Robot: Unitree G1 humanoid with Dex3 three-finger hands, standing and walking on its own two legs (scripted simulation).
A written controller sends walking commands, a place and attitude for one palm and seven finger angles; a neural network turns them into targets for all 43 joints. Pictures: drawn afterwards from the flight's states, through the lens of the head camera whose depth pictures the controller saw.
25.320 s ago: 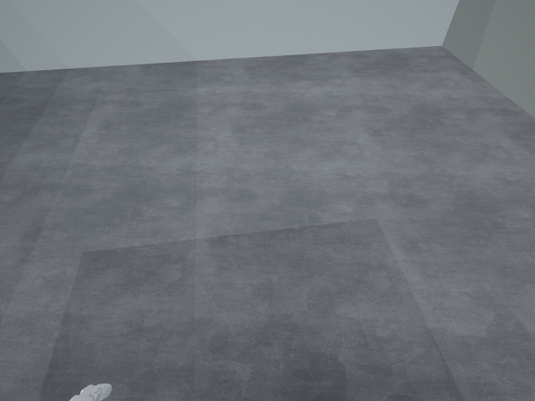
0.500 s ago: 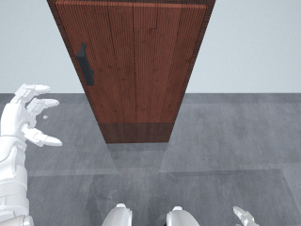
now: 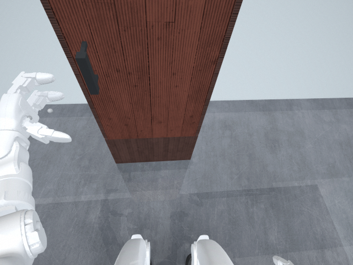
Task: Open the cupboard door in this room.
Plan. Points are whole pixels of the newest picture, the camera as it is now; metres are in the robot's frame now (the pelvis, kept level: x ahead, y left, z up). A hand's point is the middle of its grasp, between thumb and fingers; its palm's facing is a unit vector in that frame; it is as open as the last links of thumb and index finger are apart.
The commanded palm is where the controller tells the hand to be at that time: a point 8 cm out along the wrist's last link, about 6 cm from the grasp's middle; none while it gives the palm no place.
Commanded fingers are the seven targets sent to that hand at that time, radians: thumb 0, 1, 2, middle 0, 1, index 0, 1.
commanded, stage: move the hooked fingers beside the handle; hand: left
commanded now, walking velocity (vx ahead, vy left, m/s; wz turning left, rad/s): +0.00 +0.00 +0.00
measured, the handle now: (89, 69) +0.56 +0.22 +0.06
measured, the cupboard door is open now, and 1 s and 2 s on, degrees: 0 0 0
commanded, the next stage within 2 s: none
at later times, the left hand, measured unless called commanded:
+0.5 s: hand (60, 86) +0.49 +0.27 +0.07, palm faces +0.07 -1.00 -0.02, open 14.0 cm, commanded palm +0.48 +0.31 +0.06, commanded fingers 0.00 -0.50 0.30 -0.30 -1.20 -0.30 -1.20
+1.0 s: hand (56, 85) +0.50 +0.28 +0.06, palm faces +0.05 -1.00 -0.01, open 14.0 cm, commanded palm +0.48 +0.31 +0.05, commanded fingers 0.00 -0.50 0.30 -0.30 -1.20 -0.30 -1.20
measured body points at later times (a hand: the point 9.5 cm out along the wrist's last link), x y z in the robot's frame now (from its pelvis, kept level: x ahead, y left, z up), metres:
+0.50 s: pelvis -0.01 +0.00 -0.01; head +0.14 +0.03 +0.41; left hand +0.49 +0.32 +0.07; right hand +0.01 -0.27 -0.11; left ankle +0.02 +0.10 -0.66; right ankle +0.02 -0.12 -0.66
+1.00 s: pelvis +0.01 +0.01 -0.01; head +0.16 +0.05 +0.42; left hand +0.49 +0.33 +0.06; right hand +0.02 -0.26 -0.11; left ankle +0.02 +0.10 -0.66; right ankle +0.02 -0.12 -0.66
